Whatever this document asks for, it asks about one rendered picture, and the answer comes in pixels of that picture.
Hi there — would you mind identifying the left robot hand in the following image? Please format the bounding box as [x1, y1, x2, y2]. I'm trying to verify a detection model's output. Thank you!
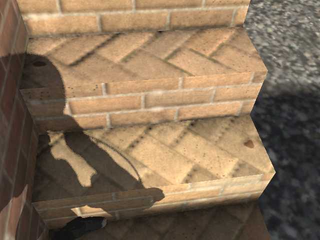
[51, 216, 107, 240]

